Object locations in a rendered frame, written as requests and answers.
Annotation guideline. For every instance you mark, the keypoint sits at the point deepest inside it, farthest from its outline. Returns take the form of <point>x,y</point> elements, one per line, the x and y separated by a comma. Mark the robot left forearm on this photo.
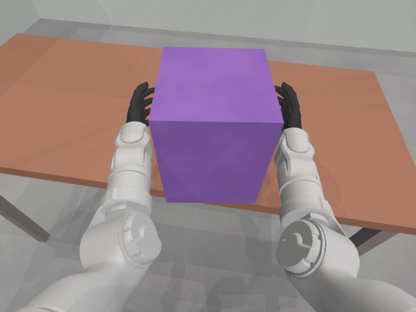
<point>129,181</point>

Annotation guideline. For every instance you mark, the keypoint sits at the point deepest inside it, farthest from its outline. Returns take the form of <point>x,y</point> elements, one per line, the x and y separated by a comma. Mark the left robot hand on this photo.
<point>137,111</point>

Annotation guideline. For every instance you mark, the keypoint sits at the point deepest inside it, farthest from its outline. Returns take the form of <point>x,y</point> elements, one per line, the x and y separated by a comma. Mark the carton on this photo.
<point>215,120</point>

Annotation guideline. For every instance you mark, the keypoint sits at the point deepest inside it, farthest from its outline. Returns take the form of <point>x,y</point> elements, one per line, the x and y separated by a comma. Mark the right robot hand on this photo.
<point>290,107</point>

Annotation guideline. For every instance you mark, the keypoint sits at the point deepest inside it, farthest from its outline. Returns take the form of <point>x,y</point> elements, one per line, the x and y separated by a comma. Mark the right robot upper arm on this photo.
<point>323,266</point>

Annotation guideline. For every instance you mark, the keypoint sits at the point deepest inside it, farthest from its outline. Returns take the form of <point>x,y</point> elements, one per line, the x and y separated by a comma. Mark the robot right forearm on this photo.
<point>299,184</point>

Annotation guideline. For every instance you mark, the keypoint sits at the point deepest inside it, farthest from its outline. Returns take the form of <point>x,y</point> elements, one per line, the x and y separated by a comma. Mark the table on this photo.
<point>63,102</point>

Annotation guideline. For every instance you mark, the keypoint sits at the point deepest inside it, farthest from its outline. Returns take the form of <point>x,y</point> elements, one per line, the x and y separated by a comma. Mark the left robot upper arm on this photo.
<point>116,255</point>

